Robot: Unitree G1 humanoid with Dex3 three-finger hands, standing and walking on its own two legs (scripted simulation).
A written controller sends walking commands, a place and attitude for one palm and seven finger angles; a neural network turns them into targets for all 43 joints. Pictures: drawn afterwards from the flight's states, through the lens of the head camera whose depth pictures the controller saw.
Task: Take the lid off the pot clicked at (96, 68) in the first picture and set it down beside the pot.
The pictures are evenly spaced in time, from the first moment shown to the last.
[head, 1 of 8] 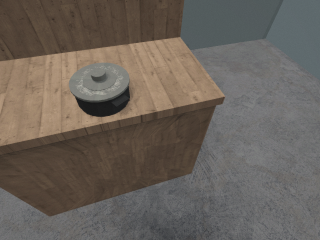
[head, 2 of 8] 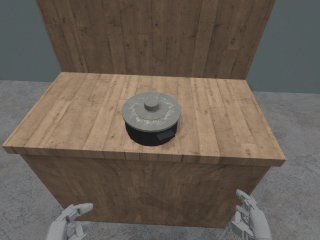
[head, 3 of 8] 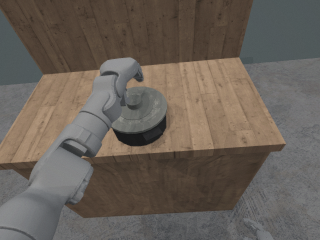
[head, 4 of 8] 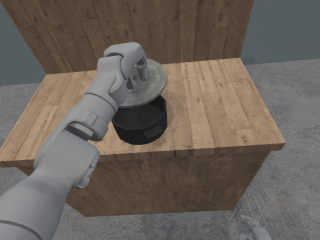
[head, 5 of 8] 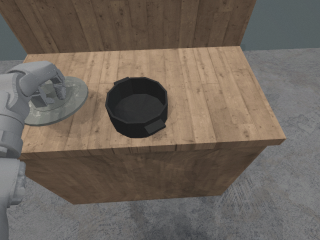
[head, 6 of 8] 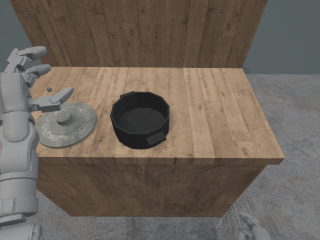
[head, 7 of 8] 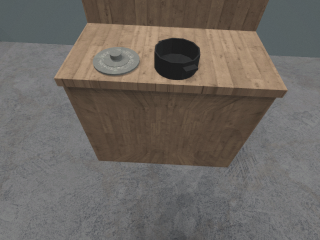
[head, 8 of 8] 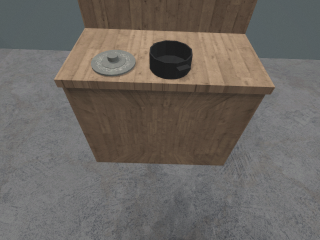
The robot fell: no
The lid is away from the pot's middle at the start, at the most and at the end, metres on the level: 0.00 0.25 0.25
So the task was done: yes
